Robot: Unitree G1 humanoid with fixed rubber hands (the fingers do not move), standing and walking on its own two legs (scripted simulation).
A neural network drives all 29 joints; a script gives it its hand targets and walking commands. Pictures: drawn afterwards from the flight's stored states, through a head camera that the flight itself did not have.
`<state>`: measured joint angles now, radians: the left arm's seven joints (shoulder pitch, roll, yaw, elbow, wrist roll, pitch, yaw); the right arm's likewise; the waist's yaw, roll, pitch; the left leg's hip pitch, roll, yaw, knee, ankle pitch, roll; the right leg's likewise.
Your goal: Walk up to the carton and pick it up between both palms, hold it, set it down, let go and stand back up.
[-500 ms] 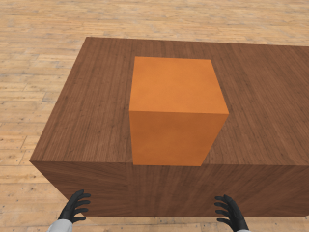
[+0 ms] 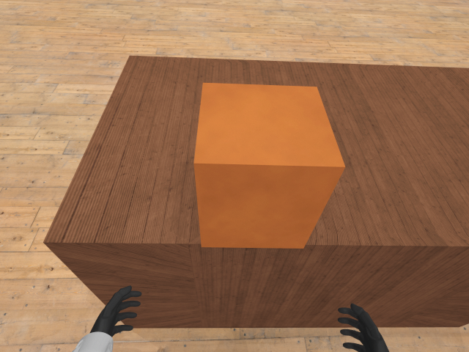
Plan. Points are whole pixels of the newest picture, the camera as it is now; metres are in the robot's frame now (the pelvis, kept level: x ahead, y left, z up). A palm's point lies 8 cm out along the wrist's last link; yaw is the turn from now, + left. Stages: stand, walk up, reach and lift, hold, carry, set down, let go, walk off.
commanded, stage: stand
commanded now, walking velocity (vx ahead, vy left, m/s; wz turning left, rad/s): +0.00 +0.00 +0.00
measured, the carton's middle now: (256, 170) +0.42 -0.02 +0.07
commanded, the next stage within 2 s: none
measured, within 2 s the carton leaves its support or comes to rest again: neither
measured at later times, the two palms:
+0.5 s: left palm out of the picture +0.03 +0.25 -0.13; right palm out of the picture +0.02 -0.22 -0.13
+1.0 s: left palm out of the picture -0.06 +0.22 -0.15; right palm out of the picture -0.04 -0.20 -0.14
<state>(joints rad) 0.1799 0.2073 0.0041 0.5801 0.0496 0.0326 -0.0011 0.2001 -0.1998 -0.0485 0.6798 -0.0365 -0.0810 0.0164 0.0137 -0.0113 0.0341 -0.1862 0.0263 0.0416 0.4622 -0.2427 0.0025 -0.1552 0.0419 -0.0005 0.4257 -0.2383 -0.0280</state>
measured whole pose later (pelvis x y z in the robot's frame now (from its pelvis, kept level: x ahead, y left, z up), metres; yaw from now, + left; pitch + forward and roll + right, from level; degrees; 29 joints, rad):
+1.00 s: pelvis -0.02 +0.02 +0.00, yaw +1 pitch +0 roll +0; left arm 0.35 0.12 0.01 1.14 0.02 -0.02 0.03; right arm 0.39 -0.13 -0.02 1.04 -0.02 -0.02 -0.03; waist 0.00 0.00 -0.02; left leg -0.23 -0.01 0.04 0.43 -0.19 0.03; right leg -0.20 0.01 0.00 0.41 -0.20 0.00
